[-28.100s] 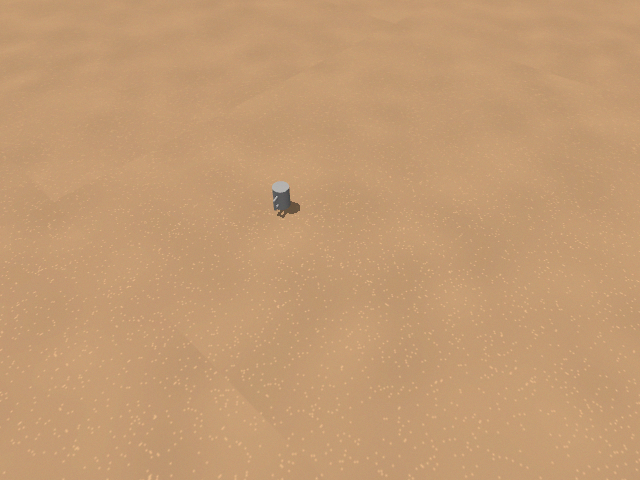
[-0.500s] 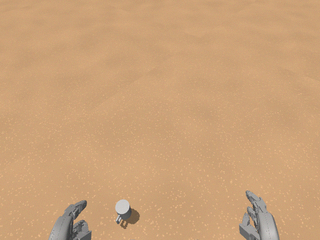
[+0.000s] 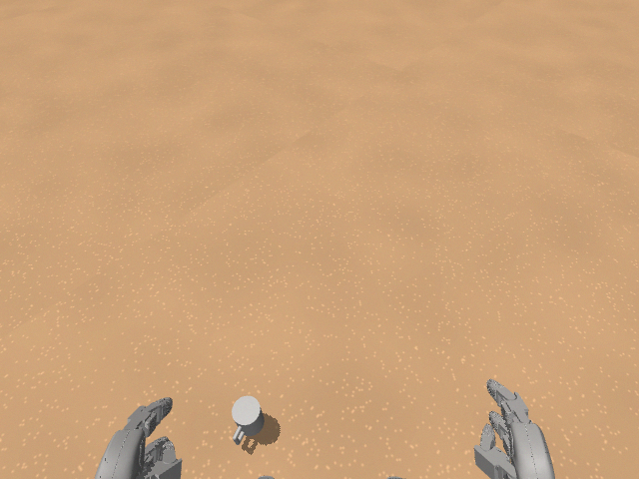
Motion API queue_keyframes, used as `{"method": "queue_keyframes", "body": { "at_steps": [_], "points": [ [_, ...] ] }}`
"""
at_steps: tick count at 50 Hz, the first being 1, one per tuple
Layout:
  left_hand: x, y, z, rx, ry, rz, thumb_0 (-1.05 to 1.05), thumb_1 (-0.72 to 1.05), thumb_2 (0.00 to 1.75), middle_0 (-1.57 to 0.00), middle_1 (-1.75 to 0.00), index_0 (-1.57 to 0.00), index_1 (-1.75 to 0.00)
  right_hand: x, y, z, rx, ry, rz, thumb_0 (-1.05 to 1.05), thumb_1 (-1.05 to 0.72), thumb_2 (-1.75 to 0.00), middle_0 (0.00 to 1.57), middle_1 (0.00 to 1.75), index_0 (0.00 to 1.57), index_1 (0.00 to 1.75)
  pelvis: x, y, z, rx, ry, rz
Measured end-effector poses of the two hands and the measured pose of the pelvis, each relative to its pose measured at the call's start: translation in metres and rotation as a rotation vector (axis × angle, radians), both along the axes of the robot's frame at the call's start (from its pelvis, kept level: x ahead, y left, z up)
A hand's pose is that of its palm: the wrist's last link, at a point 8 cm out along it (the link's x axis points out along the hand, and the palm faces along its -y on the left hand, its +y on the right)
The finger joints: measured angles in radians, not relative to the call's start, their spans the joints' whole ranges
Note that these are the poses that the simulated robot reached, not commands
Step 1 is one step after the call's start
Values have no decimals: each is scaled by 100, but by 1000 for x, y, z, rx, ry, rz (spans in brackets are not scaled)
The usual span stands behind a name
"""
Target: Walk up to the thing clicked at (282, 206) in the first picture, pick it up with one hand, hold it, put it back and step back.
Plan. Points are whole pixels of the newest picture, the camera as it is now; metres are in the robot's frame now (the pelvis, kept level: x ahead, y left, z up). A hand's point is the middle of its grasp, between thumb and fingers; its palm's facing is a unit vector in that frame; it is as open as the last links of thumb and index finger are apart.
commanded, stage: stand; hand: left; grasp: from above
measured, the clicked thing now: (245, 422) +0.39 +0.20 -0.66
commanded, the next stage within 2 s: none
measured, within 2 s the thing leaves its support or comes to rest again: neither
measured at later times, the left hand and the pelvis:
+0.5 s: hand out of the picture +0.05 +0.23 -0.11, palm faces +0.05 -0.95 -0.31, open 7.4 cm; pelvis +0.00 +0.00 +0.05, yaw +1 degrees
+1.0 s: hand out of the picture +0.03 +0.24 -0.10, palm faces +0.05 -0.94 -0.33, open 7.3 cm; pelvis -0.01 +0.00 +0.07, yaw +1 degrees
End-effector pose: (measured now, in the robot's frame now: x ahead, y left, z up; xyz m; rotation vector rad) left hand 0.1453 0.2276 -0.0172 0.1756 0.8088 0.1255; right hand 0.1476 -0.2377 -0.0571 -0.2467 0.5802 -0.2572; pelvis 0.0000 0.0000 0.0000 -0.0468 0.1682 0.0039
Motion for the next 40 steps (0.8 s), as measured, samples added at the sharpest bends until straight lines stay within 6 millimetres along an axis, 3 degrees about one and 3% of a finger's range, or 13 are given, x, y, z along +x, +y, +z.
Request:
{"method": "queue_keyframes", "body": {
  "at_steps": [6,16,27,40],
  "points": [
    [1,19,-31,106,13,-31,1,90,90,-20,-30,-21,-30,-12,-13,-20,-47,315,157,1,-90,-89,21,30,21,30,-8,-2,13,39,-105,1],
    [-57,51,-56,123,245,58,1,91,90,-20,-30,-21,-30,-51,-41,-15,-20,488,49,1,-90,-90,21,30,21,30,-4,2,32,42,-171,-1],
    [-110,51,-57,88,419,120,1,91,90,-20,-30,-21,-30,-70,-31,-11,25,584,18,1,-90,-90,21,30,20,30,-2,3,52,39,-216,13],
    [-122,56,-47,97,463,139,0,91,90,-20,-30,-21,-30,-80,-32,-7,40,625,6,1,-90,-90,21,30,21,30,-6,3,63,43,-243,21]
  ]
}}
